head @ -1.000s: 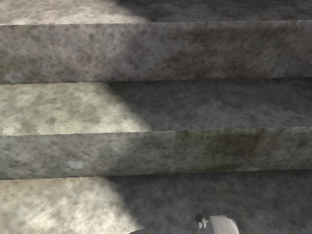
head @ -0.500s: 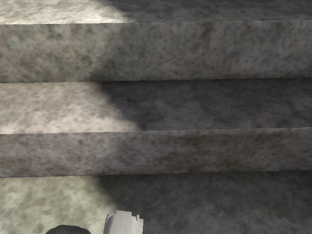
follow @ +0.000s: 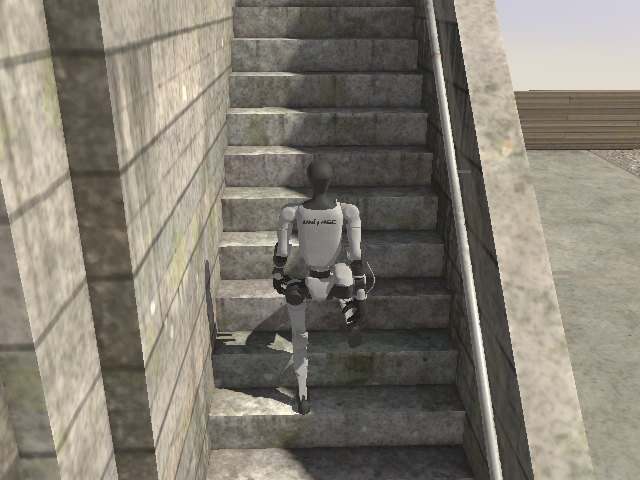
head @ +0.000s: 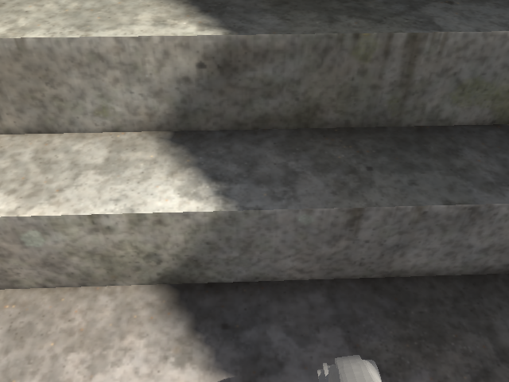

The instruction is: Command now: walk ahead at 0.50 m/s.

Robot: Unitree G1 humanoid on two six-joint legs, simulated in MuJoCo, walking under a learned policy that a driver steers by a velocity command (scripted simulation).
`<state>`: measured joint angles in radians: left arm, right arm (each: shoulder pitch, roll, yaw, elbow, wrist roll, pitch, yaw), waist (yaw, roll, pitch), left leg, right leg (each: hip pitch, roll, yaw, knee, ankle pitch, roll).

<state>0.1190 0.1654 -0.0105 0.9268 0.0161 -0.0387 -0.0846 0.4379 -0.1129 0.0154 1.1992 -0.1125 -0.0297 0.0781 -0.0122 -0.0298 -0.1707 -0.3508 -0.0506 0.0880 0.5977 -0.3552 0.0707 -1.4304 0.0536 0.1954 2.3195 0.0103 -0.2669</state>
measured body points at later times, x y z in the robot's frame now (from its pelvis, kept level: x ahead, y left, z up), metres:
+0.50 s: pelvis +0.23 -0.04 +0.21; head +0.21 -0.05 +0.66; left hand +0.19 +0.16 +0.05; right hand +0.37 -0.25 +0.08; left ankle +0.27 +0.12 -0.16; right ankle +0.21 -0.12 -0.51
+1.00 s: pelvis +0.46 +0.00 +0.41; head +0.44 +0.00 +0.86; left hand +0.60 +0.22 +0.29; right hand +0.42 -0.21 +0.25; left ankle +0.45 +0.09 -0.30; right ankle +0.51 -0.17 +0.02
